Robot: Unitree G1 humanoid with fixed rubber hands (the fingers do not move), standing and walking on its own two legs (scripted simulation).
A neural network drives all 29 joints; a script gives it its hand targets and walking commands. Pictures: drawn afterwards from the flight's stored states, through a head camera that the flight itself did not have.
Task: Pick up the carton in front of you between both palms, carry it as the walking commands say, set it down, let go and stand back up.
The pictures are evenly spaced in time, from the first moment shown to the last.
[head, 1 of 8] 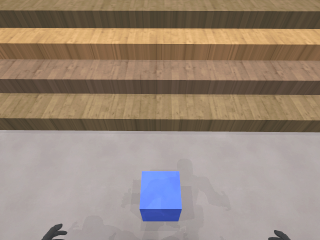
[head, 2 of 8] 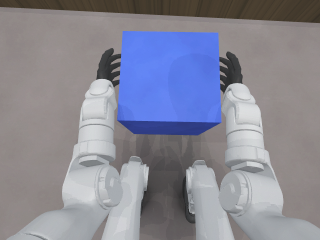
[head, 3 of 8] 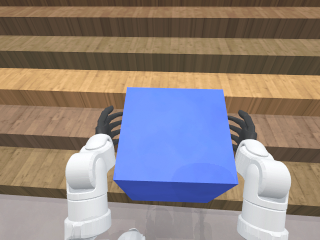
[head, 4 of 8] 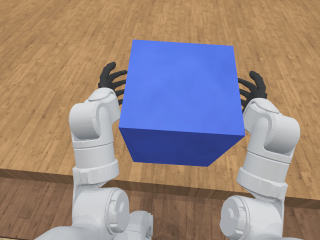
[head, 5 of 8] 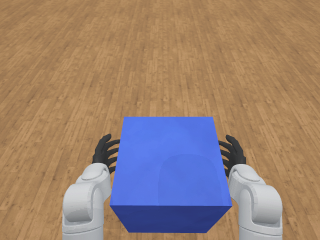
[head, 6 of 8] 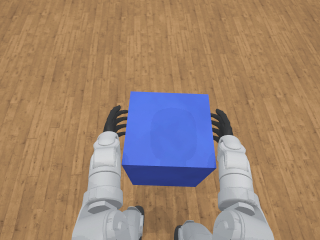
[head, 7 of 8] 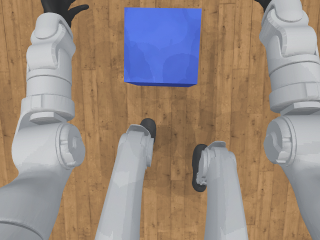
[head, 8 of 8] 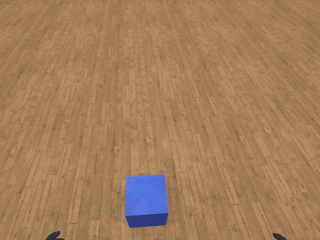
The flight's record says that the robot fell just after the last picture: no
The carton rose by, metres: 2.12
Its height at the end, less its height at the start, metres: +1.35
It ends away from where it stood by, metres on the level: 4.50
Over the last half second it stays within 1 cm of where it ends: yes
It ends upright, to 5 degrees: yes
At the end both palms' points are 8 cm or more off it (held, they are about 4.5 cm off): yes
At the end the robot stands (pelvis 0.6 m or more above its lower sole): yes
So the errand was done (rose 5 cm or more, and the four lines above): yes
